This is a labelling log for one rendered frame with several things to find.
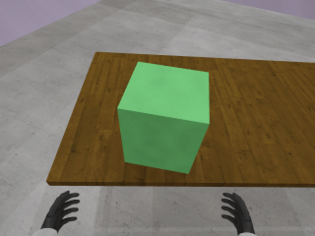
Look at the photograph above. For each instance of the right robot hand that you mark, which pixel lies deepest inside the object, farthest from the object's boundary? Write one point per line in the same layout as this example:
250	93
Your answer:
241	220

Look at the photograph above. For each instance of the carton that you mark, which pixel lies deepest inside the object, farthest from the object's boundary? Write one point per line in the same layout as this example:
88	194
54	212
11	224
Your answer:
164	115

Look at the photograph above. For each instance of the left robot hand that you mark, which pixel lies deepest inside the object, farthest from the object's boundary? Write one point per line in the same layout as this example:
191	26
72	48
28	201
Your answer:
57	211

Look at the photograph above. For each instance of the table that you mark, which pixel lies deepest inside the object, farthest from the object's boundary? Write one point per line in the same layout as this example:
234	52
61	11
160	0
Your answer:
261	132

